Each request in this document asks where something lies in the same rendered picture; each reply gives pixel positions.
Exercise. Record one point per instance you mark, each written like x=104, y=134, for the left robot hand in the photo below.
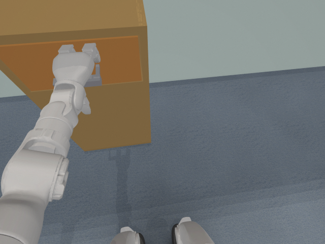
x=76, y=66

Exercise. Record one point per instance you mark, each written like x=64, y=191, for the drawer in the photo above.
x=32, y=62

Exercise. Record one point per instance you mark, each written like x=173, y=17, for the cabinet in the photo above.
x=120, y=112

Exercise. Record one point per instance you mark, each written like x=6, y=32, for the robot left upper arm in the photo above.
x=35, y=179

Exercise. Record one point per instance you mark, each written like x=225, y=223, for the handle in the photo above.
x=94, y=80

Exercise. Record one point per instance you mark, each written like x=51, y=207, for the robot left forearm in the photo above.
x=55, y=125

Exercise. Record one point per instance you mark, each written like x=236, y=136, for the left robot thigh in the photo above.
x=127, y=237

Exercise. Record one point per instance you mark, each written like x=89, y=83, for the robot right shin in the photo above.
x=185, y=219

